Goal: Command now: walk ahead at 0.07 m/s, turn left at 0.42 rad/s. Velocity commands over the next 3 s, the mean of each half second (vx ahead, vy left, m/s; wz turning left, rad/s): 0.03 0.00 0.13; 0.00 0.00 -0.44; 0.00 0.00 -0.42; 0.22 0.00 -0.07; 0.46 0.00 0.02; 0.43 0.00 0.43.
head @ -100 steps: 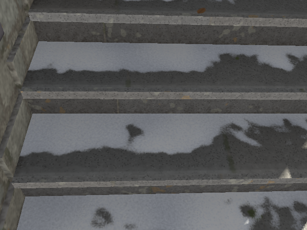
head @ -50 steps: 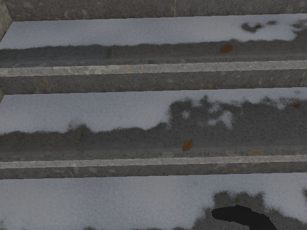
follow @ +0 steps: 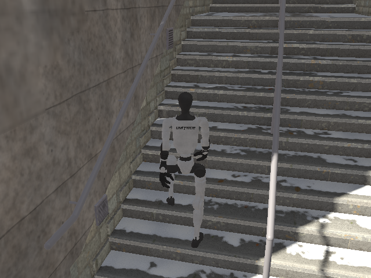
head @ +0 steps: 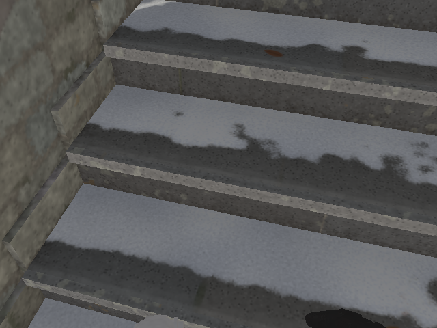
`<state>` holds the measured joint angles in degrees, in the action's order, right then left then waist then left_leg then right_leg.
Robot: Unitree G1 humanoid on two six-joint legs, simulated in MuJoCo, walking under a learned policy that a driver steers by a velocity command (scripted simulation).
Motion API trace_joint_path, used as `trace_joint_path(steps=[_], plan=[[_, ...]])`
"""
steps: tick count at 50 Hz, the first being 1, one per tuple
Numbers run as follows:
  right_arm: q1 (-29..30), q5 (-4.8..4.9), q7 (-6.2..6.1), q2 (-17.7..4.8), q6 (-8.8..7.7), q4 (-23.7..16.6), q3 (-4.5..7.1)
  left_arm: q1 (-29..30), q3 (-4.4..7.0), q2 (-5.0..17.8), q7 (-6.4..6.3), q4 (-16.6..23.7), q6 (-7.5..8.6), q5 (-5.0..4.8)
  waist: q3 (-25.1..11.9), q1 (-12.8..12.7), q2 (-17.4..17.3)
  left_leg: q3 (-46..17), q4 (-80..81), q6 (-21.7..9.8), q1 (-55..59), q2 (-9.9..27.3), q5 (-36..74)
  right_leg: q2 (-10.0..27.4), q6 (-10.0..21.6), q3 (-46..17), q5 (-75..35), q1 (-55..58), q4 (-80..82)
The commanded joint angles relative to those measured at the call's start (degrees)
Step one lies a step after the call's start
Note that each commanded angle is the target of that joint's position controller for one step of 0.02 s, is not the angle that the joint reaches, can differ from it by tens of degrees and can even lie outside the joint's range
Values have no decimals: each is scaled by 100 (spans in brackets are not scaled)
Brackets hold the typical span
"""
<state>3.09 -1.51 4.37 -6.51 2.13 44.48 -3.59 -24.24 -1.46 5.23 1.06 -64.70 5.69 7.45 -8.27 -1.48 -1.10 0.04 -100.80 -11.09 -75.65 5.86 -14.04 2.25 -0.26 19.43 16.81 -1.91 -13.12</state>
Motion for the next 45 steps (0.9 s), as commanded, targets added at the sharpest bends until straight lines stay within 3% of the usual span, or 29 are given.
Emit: trace_joint_path(steps=[1, 4, 5, 6, 7, 8, 9, 10, 12, 13, 15, 16, 18, 19, 20, 21, 22, 23, 24, 26, 29, 32, 33, 34, 35, 36, 37, 40, 45], plan=[[1615, -73, 78, -125, 285, -689, -106, -250, 201, 942, 236, 221, -10, -264, 729, -38, 454, 578, 1916, 167, 736, 32, -1974, 1664, 1429, -629, -3409, -457, 915], [405, 45, 105, -101, -134, -210, -13, 86, 305, 1278, 175, 801, 157, -529, 333, 388, 685, 636, 3300, 282, 1987, -452, -513, 1696, 1135, -279, -6839, 980, -110], [202, 76, 66, -305, -281, -162, 77, -120, 338, 1373, 164, 823, 211, -633, -92, 454, 878, 536, 3698, 121, 2969, -587, 500, 1618, 1040, -326, -7979, 1005, -551], [198, 287, -27, -756, -386, -166, 142, -947, 318, 1193, 122, 838, 303, -517, -896, 110, 316, -316, 3070, -211, 4851, -397, 2519, 1125, 571, -490, -7639, -433, -1184], [-489, 106, -106, -979, -300, -78, 264, -404, 394, 1482, 179, 939, 313, -559, -1248, 628, 384, -758, 4003, -229, 6071, -313, 2501, 727, 393, -657, -5924, -1176, -1656], [-1272, -19, -195, -1385, -279, 249, 389, 54, 433, 1229, 262, 1249, 235, -574, -1247, 733, -509, -1965, 5459, -400, 7074, 230, 1795, 112, 247, -900, -2852, -2532, -2629], [-2529, -265, -290, -1842, -312, 605, 620, 487, 505, 1196, 369, 1256, 15, -663, -1595, 1182, -829, -3732, 7103, -369, 7429, 869, 928, -118, 64, -1805, 266, -3253, -4709], [-2681, -243, -325, -2143, -381, 893, 812, 100, 624, 1171, 493, 1023, -113, -688, -1500, 1040, -1029, -4379, 7420, -381, 6735, 1093, 628, -235, 130, -2936, -338, -3539, -6893], [-1603, -81, -344, -1687, -600, 971, 726, 156, 504, 522, 429, 814, -5, -549, -498, 377, -821, -3241, 7356, -153, 5190, 597, -995, -270, 287, -3404, -960, -4109, -8458], [-1037, 22, -320, -1230, -667, 1087, 615, 269, 382, 298, 327, 690, 8, -521, -118, 72, -137, -2612, 7202, -102, 4550, 423, -1217, -138, 382, -3188, -1220, -4380, -8671], [-285, 36, -304, -271, -675, 965, 307, 214, 293, 328, 199, 496, -143, -552, -228, -348, 215, -2148, 7532, 19, 4144, 376, -794, 157, 520, -3202, -1486, -4389, -8575], [-88, -4, -299, -71, -682, 901, 240, 160, 322, 466, 163, 326, -203, -629, -202, -383, 407, -1990, 7616, 76, 3948, 371, -366, 243, 382, -3216, -1708, -4308, -8380], [-45, 25, -287, -199, -805, 838, 218, 434, 371, 698, 108, 330, -232, -636, -333, -527, 379, -1029, 7493, 255, 3938, 141, 238, 405, 3, -3082, -1444, -4047, -7565], [-1138, 102, -783, -357, -781, 1445, 337, 671, 260, 372, -352, 773, -328, -499, 330, -256, 621, -909, 7265, 7, 3932, 578, -265, 152, -26, -2616, -1181, -3837, -7317], [-1525, 150, -979, -532, -715, 1557, 316, 639, 217, 326, -513, 621, -423, -560, 454, -187, 346, -584, 7572, 31, 3951, 476, -593, 149, 4, -2348, -827, -3694, -6665], [-547, 51, -458, -582, -876, 867, 253, 1230, 339, 727, -57, 786, -327, -761, -162, -263, -721, -386, 8233, 408, 4612, 163, -994, 393, -537, -2358, 497, -3921, -6107], [200, 211, -273, -795, -1087, 517, 292, 788, 459, 1091, 190, 616, -301, -671, -18, -536, -689, -156, 8319, 746, 4207, 133, -933, 492, -693, -2253, 255, -2707, -5565], [326, 257, -237, -1135, -1155, 394, 400, 840, 475, 1084, 276, 606, -293, -496, 117, -393, -416, -127, 8276, 701, 3830, 179, -952, 357, -817, -2025, 67, -2124, -5384], [91, 189, -271, -1468, -1210, 435, 535, 988, 445, 940, 235, 761, -255, -441, 423, -206, -258, -171, 8208, 399, 4050, 434, -790, 318, -763, -1966, -34, -2262, -5348], [-120, 61, -386, -1277, -1232, 469, 613, 1374, 441, 970, 14, 1241, -196, -528, 522, 53, -186, -693, 8100, -131, 4934, 1064, -726, 528, -640, -2217, 34, -2784, -4845], [-669, 90, -571, -1253, -1154, 515, 749, 1393, 381, 856, -179, 1661, -241, -498, 676, 351, -414, -1302, 8316, -636, 5875, 1614, -694, 455, -303, -2219, 641, -3156, -4374], [-206, 160, -642, -1270, -953, 285, 795, 965, 361, 609, -106, 1723, -102, -657, 510, 118, -56, -544, 7973, -317, 6117, 1250, -271, 82, 131, -1656, 274, -2177, -2334], [-256, 79, -651, -1076, -847, 360, 729, 1019, 422, 663, -52, 1736, 15, -755, 385, 136, 203, -145, 7618, -44, 6173, 999, -238, -224, 408, -1513, -587, -1679, -1268], [-493, 65, -708, -786, -850, 194, 685, 1330, 550, 1024, -44, 1890, 133, -723, 83, 444, 1018, 799, 6666, 591, 5933, 364, -432, 94, 1051, -2160, -2070, -1047, -1106], [313, 67, -700, -858, -864, -257, 702, 1069, 677, 1538, -119, 1895, 214, -738, 107, 34, 1840, 1206, 5667, 1109, 4158, -645, -877, 1243, 2226, -4383, -2342, -362, -842], [1282, 7, -655, -791, -871, -545, 652, 408, 680, 1436, -134, 1810, 273, -477, 58, -676, 1272, 413, 4505, 1251, 3003, -683, -1753, 1367, 2230, -4768, -2586, 583, -748], [1080, 50, -576, -667, -806, -567, 619, 537, 745, 1602, -80, 1730, 287, -323, 38, -512, 978, -127, 3563, 1275, 2423, -634, -1777, 1448, 2094, -4652, -3145, 747, -934], [291, -90, -678, -1202, -657, -402, 863, 1267, 708, 1418, -72, 2144, 69, -550, -32, 48, 217, -569, 1678, 1317, 2614, -628, -993, 1134, 1877, -4068, -3478, -259, -1107], [-146, -129, -696, -1101, -544, -594, 747, 1396, 502, 1073, -2, 2751, -160, -456, -125, 31, 448, -603, 980, 1749, 1940, -731, -143, 796, 1933, -4200, -2152, -786, -1213]])
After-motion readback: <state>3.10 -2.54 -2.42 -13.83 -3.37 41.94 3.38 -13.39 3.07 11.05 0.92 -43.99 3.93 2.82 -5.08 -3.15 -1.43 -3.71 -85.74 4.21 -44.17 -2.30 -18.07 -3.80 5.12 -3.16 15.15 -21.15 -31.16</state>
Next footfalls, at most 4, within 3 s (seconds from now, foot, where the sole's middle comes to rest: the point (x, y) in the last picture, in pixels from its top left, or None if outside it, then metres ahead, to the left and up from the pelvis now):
0.08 left None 0.23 0.15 -0.62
0.66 right None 0.17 -0.08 -0.62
1.22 left None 0.25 0.13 -0.62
1.62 right None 0.21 -0.13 -0.62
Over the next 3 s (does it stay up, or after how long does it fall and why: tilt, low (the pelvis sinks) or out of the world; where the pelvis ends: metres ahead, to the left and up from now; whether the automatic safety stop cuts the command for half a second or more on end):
stays up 0.81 -0.31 0.46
